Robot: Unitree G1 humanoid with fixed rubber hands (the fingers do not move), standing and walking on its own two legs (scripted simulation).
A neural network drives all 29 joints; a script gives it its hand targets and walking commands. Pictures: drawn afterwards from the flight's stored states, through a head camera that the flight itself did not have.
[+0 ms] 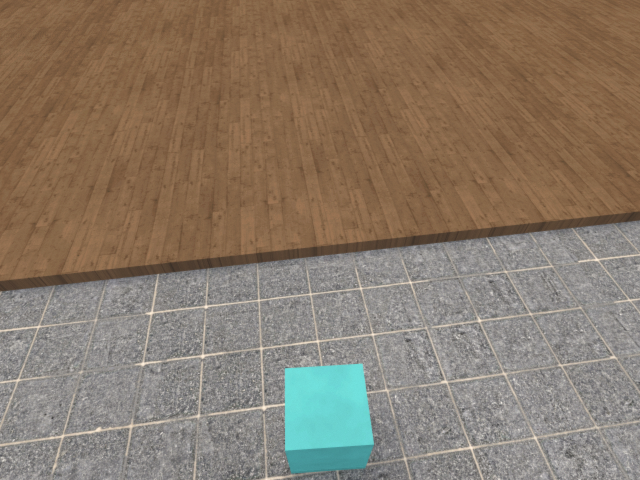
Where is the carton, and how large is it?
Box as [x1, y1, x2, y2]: [285, 364, 373, 473]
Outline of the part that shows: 362,364 285,368 285,451 291,473 362,468 365,466 373,445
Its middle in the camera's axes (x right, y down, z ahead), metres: +0.02 +0.49 +1.06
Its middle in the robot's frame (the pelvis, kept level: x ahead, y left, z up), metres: +0.40 +0.00 -0.65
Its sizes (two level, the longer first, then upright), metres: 0.210 0.200 0.250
